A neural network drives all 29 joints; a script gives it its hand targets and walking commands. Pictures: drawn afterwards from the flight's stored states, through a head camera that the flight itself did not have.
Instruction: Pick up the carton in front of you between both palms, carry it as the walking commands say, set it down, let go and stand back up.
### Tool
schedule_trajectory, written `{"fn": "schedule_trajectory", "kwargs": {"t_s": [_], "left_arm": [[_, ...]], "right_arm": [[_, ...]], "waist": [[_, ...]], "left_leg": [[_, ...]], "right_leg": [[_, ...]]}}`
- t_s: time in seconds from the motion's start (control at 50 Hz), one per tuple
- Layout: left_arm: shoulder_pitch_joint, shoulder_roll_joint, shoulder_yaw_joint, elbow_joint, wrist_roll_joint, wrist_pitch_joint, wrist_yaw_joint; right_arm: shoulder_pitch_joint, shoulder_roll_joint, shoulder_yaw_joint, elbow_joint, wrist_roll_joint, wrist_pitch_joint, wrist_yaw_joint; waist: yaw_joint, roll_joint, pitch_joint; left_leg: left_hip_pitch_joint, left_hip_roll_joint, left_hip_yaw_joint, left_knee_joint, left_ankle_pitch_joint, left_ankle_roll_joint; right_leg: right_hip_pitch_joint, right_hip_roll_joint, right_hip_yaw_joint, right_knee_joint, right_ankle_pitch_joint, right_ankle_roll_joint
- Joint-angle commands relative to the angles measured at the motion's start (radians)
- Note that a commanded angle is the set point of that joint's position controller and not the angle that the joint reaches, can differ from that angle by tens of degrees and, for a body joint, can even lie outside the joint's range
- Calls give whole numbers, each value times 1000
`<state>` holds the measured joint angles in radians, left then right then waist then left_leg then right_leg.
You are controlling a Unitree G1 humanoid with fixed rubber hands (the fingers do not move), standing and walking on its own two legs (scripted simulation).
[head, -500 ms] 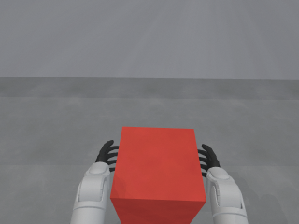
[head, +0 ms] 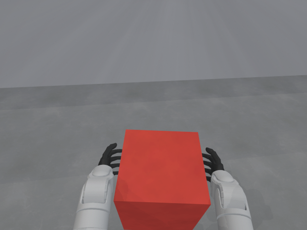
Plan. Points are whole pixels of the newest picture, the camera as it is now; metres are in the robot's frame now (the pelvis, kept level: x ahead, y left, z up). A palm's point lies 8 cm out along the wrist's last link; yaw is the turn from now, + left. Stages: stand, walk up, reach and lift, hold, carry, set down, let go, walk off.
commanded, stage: hold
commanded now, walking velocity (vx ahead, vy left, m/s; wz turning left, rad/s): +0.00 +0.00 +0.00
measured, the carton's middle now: (159, 182) +0.29 +0.00 -0.04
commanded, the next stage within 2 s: set down in 0.24 s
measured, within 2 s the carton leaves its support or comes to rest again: neither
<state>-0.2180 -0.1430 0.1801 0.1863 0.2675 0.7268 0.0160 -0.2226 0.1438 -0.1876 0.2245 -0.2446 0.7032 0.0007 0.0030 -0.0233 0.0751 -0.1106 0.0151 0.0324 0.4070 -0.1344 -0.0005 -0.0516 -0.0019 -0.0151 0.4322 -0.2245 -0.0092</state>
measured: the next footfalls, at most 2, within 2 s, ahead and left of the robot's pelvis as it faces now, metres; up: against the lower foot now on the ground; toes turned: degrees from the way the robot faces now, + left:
none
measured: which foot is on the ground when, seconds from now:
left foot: down 0.00-1.00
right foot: down 0.00-1.00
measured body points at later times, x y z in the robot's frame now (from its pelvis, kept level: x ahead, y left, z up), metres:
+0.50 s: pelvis +0.01 +0.02 +0.00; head -0.02 +0.03 +0.44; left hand +0.33 +0.17 +0.03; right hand +0.33 -0.14 +0.03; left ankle +0.06 +0.12 -0.74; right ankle +0.02 -0.11 -0.74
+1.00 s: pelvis -0.02 -0.01 -0.09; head +0.20 +0.00 +0.30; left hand +0.38 +0.16 -0.17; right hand +0.40 -0.14 -0.18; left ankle +0.07 +0.13 -0.74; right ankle +0.02 -0.12 -0.74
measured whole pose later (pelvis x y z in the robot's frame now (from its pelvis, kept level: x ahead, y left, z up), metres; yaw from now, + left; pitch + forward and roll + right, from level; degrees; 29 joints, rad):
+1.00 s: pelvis -0.02 -0.01 -0.09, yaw -2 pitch +30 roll +0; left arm -0.58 -0.13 0.42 0.47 0.21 0.17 0.03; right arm -0.63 0.10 -0.33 0.55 -0.20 0.16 -0.03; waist 0.05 -0.02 -0.04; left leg -1.24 0.00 -0.05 1.01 -0.31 -0.04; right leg -1.20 0.05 0.03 1.06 -0.39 -0.01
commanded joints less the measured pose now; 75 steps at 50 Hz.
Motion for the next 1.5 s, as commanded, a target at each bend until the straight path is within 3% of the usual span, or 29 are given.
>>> {"fn": "schedule_trajectory", "kwargs": {"t_s": [0.0, 0.32, 0.46, 0.54, 0.6, 0.68, 0.72, 0.82, 0.86, 0.9, 0.96, 1.04, 1.1, 1.26, 1.48], "left_arm": [[-461, -920, -530, -38, -246, -36, -246], [-574, -993, -440, 103, -225, -36, -274], [-710, -940, -205, 321, -100, -107, -243], [-713, -801, -48, 382, 8, -183, -193], [-694, -716, 4, 384, 49, -281, -172], [-701, -711, -61, 362, 28, -432, -168], [-732, -746, -131, 363, -6, -501, -172], [-796, -806, -301, 311, -88, -611, -171], [-820, -796, -359, 270, -122, -624, -170], [-850, -786, -388, 255, -141, -618, -177], [-891, -802, -367, 281, -136, -580, -192], [-941, -851, -273, 356, -97, -510, -221], [-995, -866, -209, 407, -72, -466, -240], [-1157, -875, -170, 435, -81, -436, -229], [-1355, -860, -217, 367, -148, -424, -162]], "right_arm": [[-481, 910, 504, -39, 220, -43, 228], [-607, 929, 406, 80, 179, -50, 282], [-771, 858, 202, 296, 45, -138, 280], [-766, 740, 48, 385, -64, -213, 237], [-732, 654, -5, 411, -112, -302, 213], [-718, 668, 49, 420, -84, -449, 194], [-751, 703, 125, 411, -40, -514, 188], [-825, 775, 339, 348, 68, -617, 165], [-836, 783, 391, 315, 95, -626, 144], [-862, 794, 419, 294, 108, -616, 127], [-921, 823, 426, 304, 111, -575, 127], [-1007, 850, 381, 364, 105, -507, 166], [-1065, 845, 323, 420, 85, -467, 194], [-1199, 786, 230, 504, 68, -447, 225], [-1378, 719, 271, 516, 139, -433, 237]], "waist": [[-6, 3, -204], [-5, 49, -199], [17, 38, -150], [31, 32, -119], [30, 18, -176], [22, 11, -357], [21, 12, -476], [50, 3, -902], [50, 7, -1040], [54, 2, -1112], [67, -14, -1090], [90, -45, -994], [90, -60, -953], [76, -31, -1048], [84, -8, -1255]], "left_leg": [[205, -97, -98, -31, -80, 14], [186, -50, -141, -80, -177, 6], [135, -54, -139, -26, -214, 10], [13, -69, -119, 57, -122, 15], [-80, -87, -99, 140, -5, 11], [-146, -109, -86, 260, 183, -5], [-177, -119, -86, 333, 261, -8], [-287, -133, -82, 519, 443, -7], [-383, -142, -65, 575, 453, -19], [-511, -152, -46, 614, 383, -27], [-673, -161, -30, 647, 233, -30], [-809, -163, -18, 691, 58, -20], [-889, -162, -10, 731, -13, -15], [-992, -165, -1, 865, 6, -31], [-1066, -169, 19, 1049, 47, -59]], "right_leg": [[-200, 48, 111, -147, -105, -41], [-199, 74, 96, -97, -98, -45], [-306, 79, 96, -28, -154, -48], [-390, 94, 88, 47, -123, -46], [-468, 103, 89, 110, -49, -37], [-563, 122, 78, 204, 74, -19], [-609, 130, 75, 261, 138, -9], [-678, 140, 90, 430, 348, 15], [-663, 137, 95, 487, 435, 22], [-654, 135, 97, 535, 441, 32], [-721, 142, 88, 574, 305, 45], [-893, 154, 69, 604, 91, 44], [-1002, 159, 56, 639, 3, 37], [-1235, 177, 22, 795, -21, 21], [-1410, 194, -10, 1001, -24, 18]]}}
